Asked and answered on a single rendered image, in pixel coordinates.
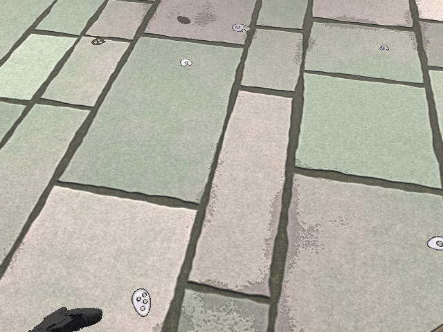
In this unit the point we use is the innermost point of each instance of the left robot hand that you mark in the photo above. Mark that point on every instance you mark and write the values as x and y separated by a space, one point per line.
63 320

